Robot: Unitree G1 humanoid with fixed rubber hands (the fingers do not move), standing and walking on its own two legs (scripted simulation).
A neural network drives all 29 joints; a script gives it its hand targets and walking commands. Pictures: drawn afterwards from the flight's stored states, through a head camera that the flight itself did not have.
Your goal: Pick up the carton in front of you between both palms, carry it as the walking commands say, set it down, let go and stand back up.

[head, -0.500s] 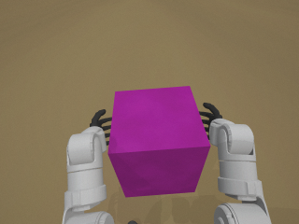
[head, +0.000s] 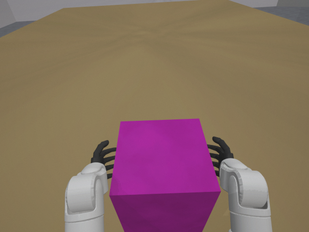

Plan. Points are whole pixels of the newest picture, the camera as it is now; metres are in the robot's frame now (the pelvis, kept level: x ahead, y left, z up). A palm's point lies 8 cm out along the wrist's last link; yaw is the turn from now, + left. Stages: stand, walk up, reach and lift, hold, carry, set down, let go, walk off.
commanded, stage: carry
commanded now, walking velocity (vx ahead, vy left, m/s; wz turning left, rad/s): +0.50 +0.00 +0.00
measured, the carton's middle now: (161, 178) +0.28 +0.00 +0.03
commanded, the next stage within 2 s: none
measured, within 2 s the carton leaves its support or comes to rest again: neither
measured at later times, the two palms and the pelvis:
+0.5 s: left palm (107, 103) +0.56 +0.17 +0.10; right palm (189, 97) +0.56 -0.13 +0.11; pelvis +0.30 +0.02 +0.00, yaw -1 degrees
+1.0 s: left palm (125, 69) +0.88 +0.14 +0.09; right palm (183, 67) +0.89 -0.16 +0.08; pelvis +0.62 -0.01 +0.00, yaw +1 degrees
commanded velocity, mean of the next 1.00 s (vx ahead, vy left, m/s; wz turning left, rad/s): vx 0.45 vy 0.00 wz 0.00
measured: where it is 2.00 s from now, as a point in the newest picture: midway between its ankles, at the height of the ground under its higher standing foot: (158, 180)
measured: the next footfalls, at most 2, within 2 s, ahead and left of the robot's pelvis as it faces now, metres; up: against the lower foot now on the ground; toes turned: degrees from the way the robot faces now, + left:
left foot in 0.48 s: +0.45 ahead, +0.12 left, +0.00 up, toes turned +12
right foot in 0.96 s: +0.77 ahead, -0.10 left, +0.00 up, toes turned -9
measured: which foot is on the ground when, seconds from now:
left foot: down 0.00-0.02, up 0.04-0.46, down 0.48-0.98, up 1.00-1.00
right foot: down 0.00-0.50, up 0.52-0.94, down 0.96-1.00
